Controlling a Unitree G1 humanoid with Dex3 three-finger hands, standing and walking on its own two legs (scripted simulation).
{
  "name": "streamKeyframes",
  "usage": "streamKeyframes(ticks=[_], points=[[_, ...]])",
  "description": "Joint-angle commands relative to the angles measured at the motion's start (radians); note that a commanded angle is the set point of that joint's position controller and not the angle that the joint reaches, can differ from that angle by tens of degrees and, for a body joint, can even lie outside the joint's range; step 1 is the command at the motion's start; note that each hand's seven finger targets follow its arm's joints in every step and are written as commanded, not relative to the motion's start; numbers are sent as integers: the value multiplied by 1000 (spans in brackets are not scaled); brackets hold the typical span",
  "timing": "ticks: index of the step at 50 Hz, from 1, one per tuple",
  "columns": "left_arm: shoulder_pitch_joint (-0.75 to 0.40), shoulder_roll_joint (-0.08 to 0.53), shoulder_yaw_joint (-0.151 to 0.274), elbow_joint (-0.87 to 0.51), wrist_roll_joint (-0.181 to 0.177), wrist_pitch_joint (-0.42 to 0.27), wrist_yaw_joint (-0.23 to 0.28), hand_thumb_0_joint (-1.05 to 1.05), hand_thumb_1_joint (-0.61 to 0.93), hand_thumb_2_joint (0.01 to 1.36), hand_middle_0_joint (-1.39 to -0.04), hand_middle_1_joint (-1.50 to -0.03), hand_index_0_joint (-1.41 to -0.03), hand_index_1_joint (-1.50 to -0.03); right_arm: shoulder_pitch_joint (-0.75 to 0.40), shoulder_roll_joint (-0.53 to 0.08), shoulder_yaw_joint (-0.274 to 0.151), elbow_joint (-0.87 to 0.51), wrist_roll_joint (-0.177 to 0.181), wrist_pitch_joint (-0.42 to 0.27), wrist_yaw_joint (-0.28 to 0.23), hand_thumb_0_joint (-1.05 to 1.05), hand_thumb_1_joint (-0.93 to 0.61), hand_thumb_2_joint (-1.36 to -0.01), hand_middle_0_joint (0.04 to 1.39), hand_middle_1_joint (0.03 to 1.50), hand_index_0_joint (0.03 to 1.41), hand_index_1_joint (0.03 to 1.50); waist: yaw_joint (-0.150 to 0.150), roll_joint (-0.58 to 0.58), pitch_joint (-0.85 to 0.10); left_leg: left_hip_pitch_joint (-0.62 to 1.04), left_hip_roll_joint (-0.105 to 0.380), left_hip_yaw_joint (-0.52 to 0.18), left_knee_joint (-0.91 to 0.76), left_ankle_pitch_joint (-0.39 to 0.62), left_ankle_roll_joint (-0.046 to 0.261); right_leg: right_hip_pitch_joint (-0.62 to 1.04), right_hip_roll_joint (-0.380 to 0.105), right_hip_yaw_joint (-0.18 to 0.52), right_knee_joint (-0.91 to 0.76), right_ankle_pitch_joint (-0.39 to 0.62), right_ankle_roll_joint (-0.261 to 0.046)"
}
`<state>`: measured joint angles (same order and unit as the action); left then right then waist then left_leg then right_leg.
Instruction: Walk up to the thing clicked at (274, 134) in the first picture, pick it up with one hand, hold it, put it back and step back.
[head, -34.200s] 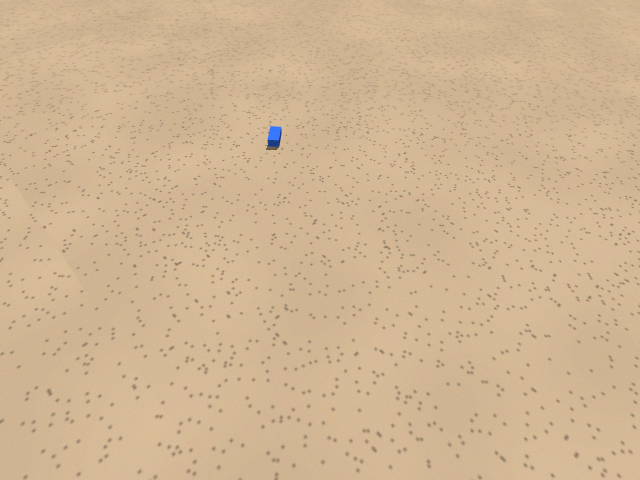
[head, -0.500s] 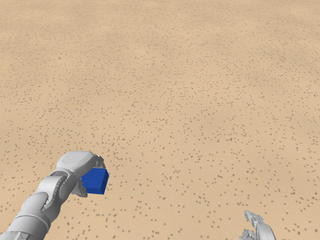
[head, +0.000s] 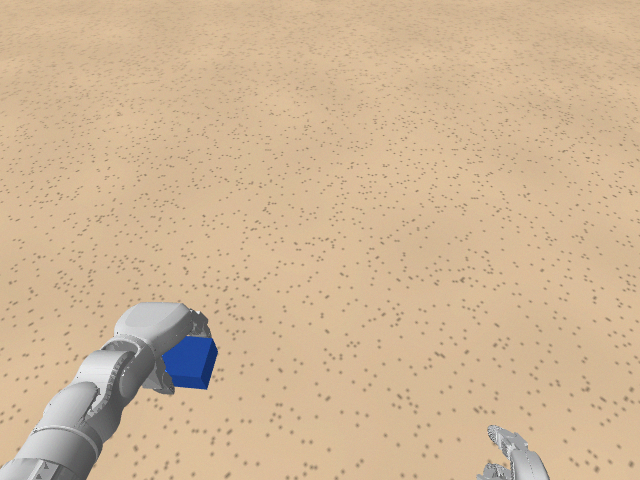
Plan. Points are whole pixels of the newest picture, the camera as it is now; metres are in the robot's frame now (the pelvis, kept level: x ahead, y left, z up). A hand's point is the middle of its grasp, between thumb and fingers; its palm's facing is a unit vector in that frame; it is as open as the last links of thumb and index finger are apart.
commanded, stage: crouch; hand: left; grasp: from above
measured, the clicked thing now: (168, 360) +0.30 +0.22 -0.07
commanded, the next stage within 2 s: none
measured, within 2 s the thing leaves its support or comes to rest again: neither
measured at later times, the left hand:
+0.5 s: hand (180, 377) +0.30 +0.23 -0.13, palm faces -0.44 +0.04 -0.90, open 8.6 cm
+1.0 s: hand (219, 402) +0.34 +0.22 -0.38, palm faces -0.46 +0.05 -0.89, open 8.5 cm
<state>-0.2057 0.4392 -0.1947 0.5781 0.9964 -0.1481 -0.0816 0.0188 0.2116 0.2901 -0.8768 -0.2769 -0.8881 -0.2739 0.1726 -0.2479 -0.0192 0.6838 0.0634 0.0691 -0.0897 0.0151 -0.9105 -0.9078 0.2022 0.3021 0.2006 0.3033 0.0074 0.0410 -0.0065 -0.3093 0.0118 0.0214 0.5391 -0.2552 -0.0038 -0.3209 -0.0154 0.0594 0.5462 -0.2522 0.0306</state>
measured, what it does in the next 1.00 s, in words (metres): lowers itself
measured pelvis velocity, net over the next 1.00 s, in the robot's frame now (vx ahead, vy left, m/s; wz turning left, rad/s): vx -0.07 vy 0.01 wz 0.01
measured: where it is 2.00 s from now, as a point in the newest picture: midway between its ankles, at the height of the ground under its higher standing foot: outside the picture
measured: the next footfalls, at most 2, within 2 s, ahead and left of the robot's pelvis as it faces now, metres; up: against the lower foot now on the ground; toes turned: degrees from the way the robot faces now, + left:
none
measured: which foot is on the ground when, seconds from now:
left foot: down 0.00-1.00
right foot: down 0.00-1.00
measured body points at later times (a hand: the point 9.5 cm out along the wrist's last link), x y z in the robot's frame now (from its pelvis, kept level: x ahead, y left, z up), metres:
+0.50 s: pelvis -0.01 +0.00 -0.05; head +0.05 +0.00 +0.40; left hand +0.31 +0.22 -0.08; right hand +0.12 -0.27 -0.16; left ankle +0.02 +0.12 -0.73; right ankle +0.02 -0.14 -0.73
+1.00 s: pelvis -0.07 +0.01 -0.25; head +0.11 +0.02 +0.17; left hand +0.36 +0.22 -0.33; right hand -0.01 -0.27 -0.38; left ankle +0.01 +0.12 -0.73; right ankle +0.02 -0.14 -0.73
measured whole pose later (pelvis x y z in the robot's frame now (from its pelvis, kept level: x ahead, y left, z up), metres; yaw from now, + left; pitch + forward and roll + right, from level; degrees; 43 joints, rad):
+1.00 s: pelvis -0.07 +0.01 -0.25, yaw +0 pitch +33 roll -3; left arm -0.69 0.45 -0.07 1.20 1.24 -0.16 0.35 0.02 0.21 0.27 -0.89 -0.25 -0.90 -0.25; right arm 0.22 -0.24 -0.06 0.75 -0.07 -0.01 0.00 0.01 -0.90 -0.90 0.20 0.30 0.20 0.30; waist -0.14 0.05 -0.20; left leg -1.75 0.00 -0.05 1.78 -0.61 0.00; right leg -1.72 0.01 0.02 1.74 -0.61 0.05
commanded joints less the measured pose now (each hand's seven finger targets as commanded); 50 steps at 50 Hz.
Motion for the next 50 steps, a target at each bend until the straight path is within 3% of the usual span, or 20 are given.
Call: streamKeyframes(ticks=[1, 2, 3, 4, 6, 11, 17, 20, 24, 25, 28, 33, 35, 42, 45, 46, 47, 48, 49, 50], points=[[-330, 220, 137, -185, -10, 4, 61, 0, 775, 581, -1152, -420, -1157, -417, -77, -130, -49, -136, 0, -36, -9, 0, -909, -905, 199, 300, 199, 300, -3, -14, -271, 146, -33, 5, -58, 198, 14, 51, 47, -41, -87, 161, -37], [-311, 224, 145, -183, -11, 6, 61, 0, 775, 587, -1151, -419, -1156, -418, -77, -132, -51, -136, 1, -35, -7, 0, -907, -904, 199, 300, 199, 300, -1, -15, -274, 146, -34, 7, -59, 204, 15, 62, 44, -41, -88, 169, -36], [-322, 210, 123, -198, -11, 5, 56, 0, 833, 507, -1129, -499, -1181, -457, -76, -132, -52, -137, 0, -34, -5, 0, -928, -915, 200, 301, 200, 301, -3, -18, -277, 144, -32, 5, -58, 213, 16, 67, 45, -43, -87, 178, -37], [-316, 210, 120, -196, -9, 5, 54, 0, 753, 470, -1049, -471, -1101, -433, -78, -134, -54, -137, -1, -32, -4, 0, -888, -899, 201, 301, 201, 301, -7, -8, -282, 155, -30, 4, -61, 221, 14, 68, 46, -43, -83, 183, -39], [-308, 206, 120, -187, -10, 2, 55, 0, 764, 596, -1130, -455, -1134, -453, -79, -131, -53, -144, 0, -26, -5, 0, -900, -904, 200, 301, 200, 301, -7, -6, -258, 146, -29, 2, -61, 218, 12, 51, 47, -45, -84, 177, -40], [-278, 187, 130, -103, 20, -30, 98, 0, 777, 616, -1148, -453, -1148, -456, -67, -129, -53, -137, -6, -16, 4, 0, -901, -904, 200, 300, 200, 300, -19, -50, -206, 79, -30, -5, -35, 151, 11, -11, 43, -50, -65, 109, -41], [-377, 179, 144, -3, 109, -84, 235, 0, 782, 628, -1144, -483, -1148, -483, -10, -142, -78, -98, -34, -5, 29, 0, -904, -904, 199, 300, 200, 300, -45, -14, -314, -38, -30, -4, 159, 171, 1, -182, 44, -56, 114, 137, -44], [-444, 156, 119, 83, 165, -73, 312, 0, 773, 616, -1145, -473, -1148, -474, 42, -150, -92, -84, -51, 2, 47, 0, -904, -903, 199, 300, 200, 300, -63, 8, -369, -134, -24, -8, 281, 164, -1, -302, 45, -63, 218, 124, -48], [-508, 119, 98, 246, 205, -43, 401, 0, 765, 569, -1136, -455, -1143, -451, 81, -164, -108, -79, -66, 4, 65, 0, -905, -903, 199, 300, 199, 300, -85, -25, -393, -333, -27, -13, 422, 71, 10, -460, 43, -66, 344, 52, -47], [-549, 136, 106, 240, 212, -41, 416, 0, 745, 567, -1125, -452, -1131, -450, 88, -166, -111, -73, -70, 1, 67, 0, -906, -904, 199, 300, 199, 300, -77, -17, -431, -364, -26, -14, 452, 56, 11, -486, 45, -69, 383, 36, -49], [-610, 145, 109, 276, 225, -25, 452, 0, 767, 575, -1146, -452, -1151, -451, 101, -175, -118, -67, -79, -13, 68, 0, -909, -905, 199, 300, 199, 300, -89, 35, -503, -460, -28, -18, 541, -5, 11, -604, 44, -74, 485, -17, -55], [-689, 164, 123, 329, 235, -13, 485, 0, 803, 570, -1190, -391, -1185, -399, 126, -183, -129, -43, -95, -40, 58, 0, -905, -903, 199, 300, 199, 300, -106, 45, -624, -636, -23, -38, 707, -79, 23, -783, 45, -85, 661, -81, -64], [-705, 201, 154, 314, 240, -10, 492, 0, 819, 520, -1178, -394, -1186, -390, 135, -189, -133, -35, -103, -51, 56, 0, -903, -901, 199, 299, 199, 299, -90, 83, -692, -669, -23, -49, 752, -85, 17, -845, 41, -90, 734, -99, -70], [-756, 235, 186, 421, 242, 14, 492, 0, 908, 576, -1245, -412, -1253, -408, 151, -193, -125, -21, -123, -78, 60, 0, -904, -901, 199, 299, 199, 299, -130, 53, -715, -912, -29, -56, 900, -247, 18, -1028, 39, -101, 876, -233, -64], [-789, 210, 167, 468, 227, 7, 478, 0, 941, 577, -1262, -417, -1273, -410, 151, -196, -121, -10, -128, -95, 67, 0, -902, -900, 199, 299, 199, 299, -156, 50, -697, -991, -30, -68, 956, -332, 19, -1130, 40, -111, 932, -306, -67], [-837, 225, 169, 425, 226, -3, 478, 0, 934, 563, -1252, -410, -1265, -400, 149, -194, -121, -9, -128, -100, 69, 0, -898, -898, 199, 299, 200, 299, -148, 72, -728, -1007, -32, -67, 973, -344, 17, -1140, 44, -110, 953, -318, -71], [-848, 252, 184, 447, 232, -9, 477, 0, 926, 586, -1259, -399, -1265, -395, 150, -199, -118, -5, -130, -104, 72, 0, -901, -900, 199, 299, 199, 299, -163, 59, -736, -1028, -32, -77, 997, -364, 18, -1175, 42, -114, 975, -336, -69], [-852, 266, 189, 449, 232, -14, 478, 0, 934, 577, -1262, -398, -1270, -393, 147, -198, -116, -4, -130, -106, 75, 0, -899, -899, 199, 299, 200, 299, -151, 80, -742, -1048, -35, -71, 1017, -373, 18, -1197, 42, -112, 991, -347, -71], [-829, 246, 183, 491, 233, -20, 478, 0, 950, 554, -1257, -417, -1276, -400, 149, -199, -111, 5, -136, -113, 81, 0, -900, -899, 199, 299, 200, 299, -164, 77, -717, -1085, -36, -71, 1046, -368, 20, -1224, 38, -114, 1012, -339, -68], [-892, 248, 180, 431, 232, -31, 482, 0, 941, 559, -1255, -399, -1270, -388, 149, -193, -110, 2, -137, -118, 86, 0, -897, -898, 200, 299, 200, 299, -167, 84, -777, -1097, -38, -66, 1070, -370, 23, -1221, 43, -115, 1025, -343, -70]])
